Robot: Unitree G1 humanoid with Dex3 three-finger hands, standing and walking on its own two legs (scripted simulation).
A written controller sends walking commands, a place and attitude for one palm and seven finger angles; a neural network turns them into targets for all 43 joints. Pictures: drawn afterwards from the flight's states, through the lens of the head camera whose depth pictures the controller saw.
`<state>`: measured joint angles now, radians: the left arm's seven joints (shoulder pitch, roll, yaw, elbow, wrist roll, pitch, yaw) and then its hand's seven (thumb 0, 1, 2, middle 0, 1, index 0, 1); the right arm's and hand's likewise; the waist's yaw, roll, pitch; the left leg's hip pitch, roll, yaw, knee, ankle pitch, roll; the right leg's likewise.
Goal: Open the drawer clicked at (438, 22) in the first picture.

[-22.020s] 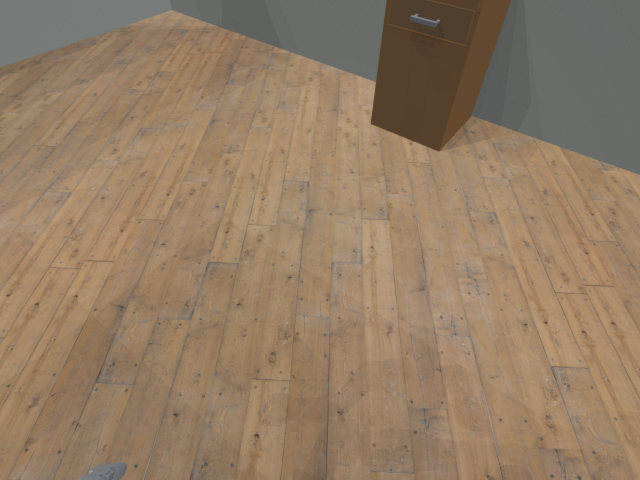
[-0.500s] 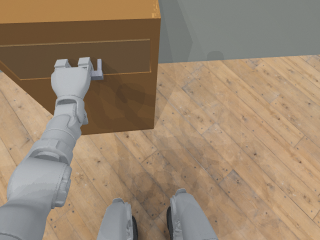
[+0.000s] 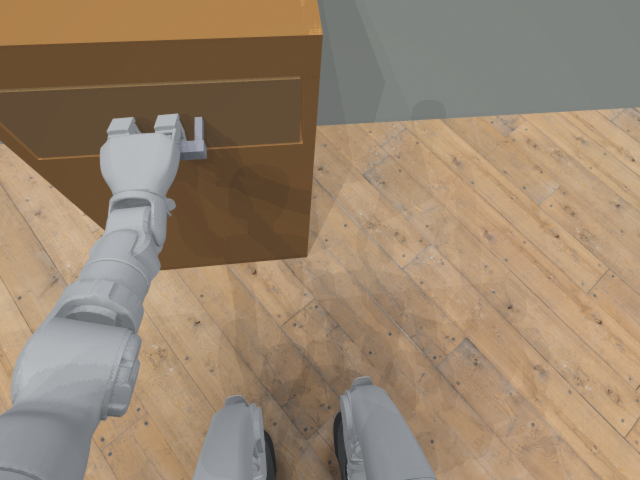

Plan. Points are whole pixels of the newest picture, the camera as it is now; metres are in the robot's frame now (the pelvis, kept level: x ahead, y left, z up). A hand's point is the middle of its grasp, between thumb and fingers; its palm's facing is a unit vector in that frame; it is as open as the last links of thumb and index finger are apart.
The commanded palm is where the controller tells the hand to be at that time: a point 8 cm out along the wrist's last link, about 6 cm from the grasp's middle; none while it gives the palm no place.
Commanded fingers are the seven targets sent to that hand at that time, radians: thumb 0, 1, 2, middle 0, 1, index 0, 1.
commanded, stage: close the thumb around the handle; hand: left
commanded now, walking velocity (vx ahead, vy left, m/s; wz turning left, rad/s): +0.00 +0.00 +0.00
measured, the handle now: (158, 140) +0.56 +0.17 -0.02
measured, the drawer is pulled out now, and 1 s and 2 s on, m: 0.00 0.03 0.15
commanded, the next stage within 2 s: pull the drawer open in 0.32 s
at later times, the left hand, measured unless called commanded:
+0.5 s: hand (157, 182) +0.51 +0.17 -0.04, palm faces -0.05 -0.03 -1.00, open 5.2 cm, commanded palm +0.49 +0.16 +0.01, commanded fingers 0.00 0.90 0.90 -0.40 -1.35 -0.40 -1.35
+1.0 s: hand (156, 207) +0.47 +0.17 -0.04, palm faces -0.05 -0.06 -1.00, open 5.3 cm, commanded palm +0.43 +0.17 +0.01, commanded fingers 0.00 0.90 0.90 -0.40 -1.35 -0.40 -1.35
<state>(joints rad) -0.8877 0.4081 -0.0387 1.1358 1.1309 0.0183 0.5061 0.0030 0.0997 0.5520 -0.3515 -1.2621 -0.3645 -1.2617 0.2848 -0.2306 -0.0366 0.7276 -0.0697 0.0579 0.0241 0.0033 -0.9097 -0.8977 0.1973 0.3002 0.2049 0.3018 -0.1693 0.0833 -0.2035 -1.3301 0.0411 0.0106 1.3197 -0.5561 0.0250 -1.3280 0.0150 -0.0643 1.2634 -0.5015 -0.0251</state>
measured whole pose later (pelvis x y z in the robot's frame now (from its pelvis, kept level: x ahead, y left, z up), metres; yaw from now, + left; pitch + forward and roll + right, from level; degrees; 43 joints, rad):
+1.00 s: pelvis +0.03 +0.01 +0.03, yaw -1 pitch +30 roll -2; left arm -0.61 0.29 -0.06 0.92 1.14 0.01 0.57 0.01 0.78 0.80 -0.30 -1.35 -0.40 -1.35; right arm 0.25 -0.22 -0.06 0.70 -0.07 0.11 0.04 0.00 -0.91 -0.90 0.20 0.30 0.20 0.30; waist -0.10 0.06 -0.21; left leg -1.16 0.04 0.04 1.21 -0.57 0.03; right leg -1.17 0.02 -0.03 1.17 -0.52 -0.01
